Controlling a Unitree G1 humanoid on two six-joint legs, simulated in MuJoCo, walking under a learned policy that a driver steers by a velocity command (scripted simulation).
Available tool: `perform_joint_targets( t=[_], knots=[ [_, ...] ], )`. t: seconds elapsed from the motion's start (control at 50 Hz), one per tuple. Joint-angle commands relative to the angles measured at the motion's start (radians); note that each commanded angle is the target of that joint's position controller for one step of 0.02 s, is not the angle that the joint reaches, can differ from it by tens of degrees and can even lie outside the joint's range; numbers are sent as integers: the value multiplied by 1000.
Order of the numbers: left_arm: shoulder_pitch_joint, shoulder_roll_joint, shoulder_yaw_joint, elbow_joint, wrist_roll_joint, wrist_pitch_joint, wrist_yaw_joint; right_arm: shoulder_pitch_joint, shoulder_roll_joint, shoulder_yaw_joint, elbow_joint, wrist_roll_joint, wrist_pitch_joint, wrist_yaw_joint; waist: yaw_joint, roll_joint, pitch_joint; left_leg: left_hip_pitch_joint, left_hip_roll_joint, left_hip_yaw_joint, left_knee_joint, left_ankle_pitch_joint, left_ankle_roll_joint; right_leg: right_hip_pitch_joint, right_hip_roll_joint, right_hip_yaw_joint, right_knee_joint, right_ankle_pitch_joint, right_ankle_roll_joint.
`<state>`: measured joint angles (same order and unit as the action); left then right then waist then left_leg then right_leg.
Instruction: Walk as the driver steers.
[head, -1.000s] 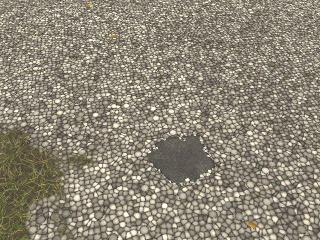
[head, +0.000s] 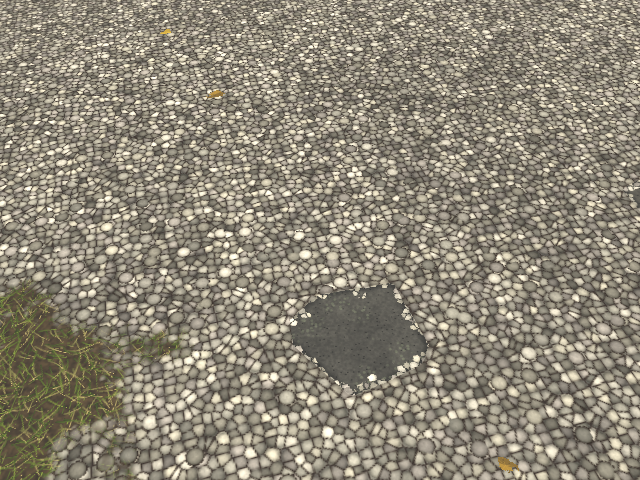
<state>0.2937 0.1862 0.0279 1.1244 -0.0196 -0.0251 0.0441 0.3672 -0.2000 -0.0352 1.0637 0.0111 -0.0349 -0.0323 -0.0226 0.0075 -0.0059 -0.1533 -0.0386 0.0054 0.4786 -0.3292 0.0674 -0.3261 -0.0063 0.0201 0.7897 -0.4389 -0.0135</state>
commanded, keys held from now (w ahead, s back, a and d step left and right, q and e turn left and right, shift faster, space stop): w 0.36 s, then w+q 0.64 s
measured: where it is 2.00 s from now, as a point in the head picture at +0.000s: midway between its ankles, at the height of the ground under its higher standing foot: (260, 291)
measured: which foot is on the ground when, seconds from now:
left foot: down 0.00-0.16, up 0.18-0.66, down 0.68-1.00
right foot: up 0.00-0.14, down 0.16-0.66, up 0.68-1.00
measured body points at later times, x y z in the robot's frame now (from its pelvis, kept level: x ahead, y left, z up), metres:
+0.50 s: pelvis +0.18 -0.06 +0.00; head +0.20 -0.08 +0.45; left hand +0.09 +0.17 -0.14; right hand +0.35 -0.30 -0.12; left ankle +0.36 +0.10 -0.68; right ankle +0.06 -0.15 -0.74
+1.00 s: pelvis +0.48 +0.00 +0.01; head +0.50 +0.02 +0.46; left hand +0.60 +0.30 -0.08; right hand +0.60 -0.26 -0.11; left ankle +0.43 +0.06 -0.74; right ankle +0.70 -0.14 -0.68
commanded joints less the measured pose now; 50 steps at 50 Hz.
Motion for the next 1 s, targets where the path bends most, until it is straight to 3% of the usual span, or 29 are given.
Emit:
perform_joint_targets(
  t=[0.02, 0.08, 0.14, 0.16, 0.18, 0.2, 0.22, 0.24, 0.26, 0.3, 0.32, 0.38, 0.46, 0.56, 0.58, 0.62, 0.64, 0.66, 0.68, 0.7, 0.72, 0.74, 0.76, 0.78, 0.8, 0.86, 0.92, 0.96, 1.0],
  knots=[
    [-107, 86, 18, -97, -13, -60, -20, 47, -163, -36, -41, 6, -33, -1, -15, 90, 193, 33, 378, -485, -356, -304, 196, -351, -88, 32, 130, -49, -41],
    [-96, 71, 22, -93, -14, -81, -35, 14, -178, -40, -60, 22, -28, 3, 8, 96, 118, -34, 257, -255, -303, -127, 124, -105, -41, -56, -128, 49, -32],
    [98, 76, 41, -16, -14, -68, -39, 5, -181, -37, -71, 29, -19, 8, 96, 65, 65, -249, 183, -166, -160, -136, 96, 266, 52, -137, -269, 213, -4],
    [189, 100, 52, 0, -13, -65, -34, -29, -148, -25, -85, 24, -27, 11, 145, 6, 50, -334, 140, -114, 5, -53, 60, 379, -6, -41, -322, 176, -27],
    [319, 195, 71, 8, -7, -65, -26, -50, -64, -3, -112, -1, -37, 21, 173, -249, -14, -451, 52, 27, 425, -98, -11, 476, -246, 305, -463, 71, -103],
    [369, 260, 74, 13, 17, -82, -44, -31, -37, -2, -146, 25, -57, 19, 150, -349, -30, -649, -25, -42, 667, -232, -8, 512, -405, 745, -640, -159, -250],
    [258, 212, 55, -9, 17, -99, -52, -58, -95, -11, -157, 47, -73, 20, 102, -190, 69, -734, 58, -109, 795, -164, 15, 430, -424, 739, -647, -254, -260],
    [157, 154, 37, -45, 10, -107, -61, -90, -122, -16, -164, 46, -82, 28, 77, -115, 123, -754, 103, -114, 801, -41, 35, 369, -370, 590, -639, -191, -219],
    [87, 139, 26, -72, 11, -108, -69, -84, -124, -20, -151, 32, -84, 27, 47, -76, 122, -710, 136, -99, 759, 54, 35, 322, -310, 453, -644, -47, -183],
    [70, 105, 13, -83, 17, -95, -69, -89, -147, -37, -146, 13, -76, 31, 28, -92, 107, -618, 170, -70, 647, 157, 17, 275, -221, 250, -650, 214, -131],
    [109, 101, 10, -73, 21, -91, -64, -94, -130, -36, -144, 12, -69, 35, 33, -103, 97, -599, 169, -46, 625, 187, 4, 274, -198, 193, -649, 324, -128],
    [176, 134, 13, -62, 28, -83, -44, -184, -94, -30, -180, 8, -53, 39, 46, -76, 97, -648, 164, -19, 527, 262, -32, 299, -193, 111, -654, 545, -147],
    [185, 151, 14, -76, 29, -78, -22, -355, -63, -10, -248, 17, -51, 52, 80, -74, 122, -590, 127, 13, 272, 413, -33, 264, -173, -3, -700, 546, -123],
    [229, 157, 21, -67, 20, -70, -18, -476, -61, 2, -310, 23, -55, 86, 92, -63, 154, -573, 89, 32, 127, 399, 19, 394, -225, -93, -667, 651, -116],
    [217, 165, 24, -73, 21, -65, -17, -482, -67, 0, -321, 23, -58, 94, 78, -67, 143, -549, 75, 46, 113, 368, 36, 424, -234, -110, -630, 756, -111],
    [184, 199, 33, -96, 25, -55, -9, -435, -102, -16, -325, 16, -61, 104, 29, -108, 69, -435, 15, 101, 128, 271, 72, 485, -247, -138, -487, 1143, -94],
    [167, 215, 38, -110, 30, -45, -4, -341, -138, -34, -307, 18, -59, 106, -24, -138, 2, -327, -23, 122, 138, 223, 93, 500, -245, -152, -344, 1309, -84],
    [139, 229, 40, -129, 33, -36, -3, -179, -189, -62, -266, 21, -56, 104, -107, -142, -89, -109, -55, 123, 91, 251, 122, 435, -224, -171, -129, 1341, -63],
    [124, 228, 34, -162, 38, -43, -3, -19, -261, -92, -236, 16, -46, 89, -172, -68, -184, 211, 55, -77, 74, 240, 176, 179, -188, -169, 161, 1084, -32],
    [249, 68, -16, -196, 50, -77, -37, 36, -340, -104, -232, 8, -44, 83, -62, 208, -345, 608, 348, -673, -2, 29, 388, -286, 37, -94, 581, 93, 32],
    [159, 134, 0, -202, 12, -129, -53, 65, -265, -87, -219, 1, -39, 72, -116, 143, -396, 634, 370, -860, -170, -25, 377, -404, 56, 104, 704, -81, -2],
    [46, 196, 18, -257, -24, -153, -56, -1, -225, -76, -227, -1, -47, 66, -105, 124, -215, 508, 335, -702, -194, 37, 315, -494, -2, 111, 681, -13, -28],
    [-10, 206, 20, -278, -19, -162, -47, -98, -195, -65, -254, 3, -56, 69, -56, -3, -122, 322, 292, -568, -213, 153, 279, -452, -51, 101, 591, 72, -36],
    [-25, 206, 31, -278, -2, -157, -36, -165, -168, -57, -275, -3, -62, 74, -7, -67, -61, 157, 252, -474, -232, 263, 259, -384, -77, 85, 513, 104, -27],
    [1, 204, 38, -284, 9, -140, -31, -201, -156, -50, -290, -13, -64, 74, 36, -52, -47, 49, 220, -410, -254, 325, 251, -302, -103, 92, 467, 118, -18],
    [-5, 166, 40, -321, 32, -101, -23, -186, -173, -53, -293, 2, -61, 59, 67, 3, -2, -125, 178, -313, -298, 387, 253, -240, -119, 55, 309, 151, 33],
    [-152, 152, 34, -382, 41, -92, -17, -121, -217, -65, -290, 5, -56, 34, 24, 31, 31, -192, 125, -251, -297, 368, 218, -242, -87, 24, 61, 354, 68],
    [-243, 129, 25, -410, 35, -97, -21, -80, -221, -67, -286, 12, -48, 27, -15, 48, 30, -199, 92, -230, -272, 312, 178, -189, -45, 16, -124, 493, 67],
    [-304, 136, 24, -437, 21, -101, -29, -39, -227, -69, -278, 16, -42, 25, -45, 68, 16, -170, 103, -262, -251, 266, 158, -148, -11, 14, -215, 558, 69]
  ],
)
